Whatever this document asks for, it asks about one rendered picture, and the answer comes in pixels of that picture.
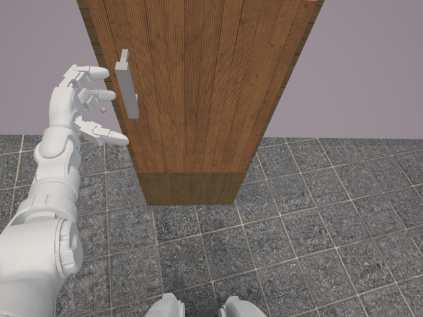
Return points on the robot right shin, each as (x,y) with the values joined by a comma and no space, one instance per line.
(232,299)

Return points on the robot left hand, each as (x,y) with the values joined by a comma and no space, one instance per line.
(65,106)

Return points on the robot left shin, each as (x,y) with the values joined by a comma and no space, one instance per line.
(168,296)

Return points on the left robot forearm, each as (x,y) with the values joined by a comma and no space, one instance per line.
(55,188)

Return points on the handle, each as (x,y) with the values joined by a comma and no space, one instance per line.
(124,77)

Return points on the cupboard door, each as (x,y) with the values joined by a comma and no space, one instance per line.
(206,72)

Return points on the robot shin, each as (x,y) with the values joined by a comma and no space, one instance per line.
(168,296)
(232,299)

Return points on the robot left upper arm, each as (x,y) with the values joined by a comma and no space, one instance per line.
(35,260)

